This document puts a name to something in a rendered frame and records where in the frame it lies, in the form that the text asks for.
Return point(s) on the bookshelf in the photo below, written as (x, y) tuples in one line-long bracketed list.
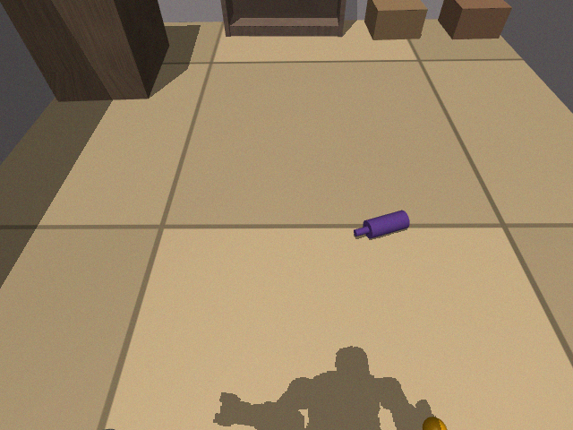
[(299, 18)]

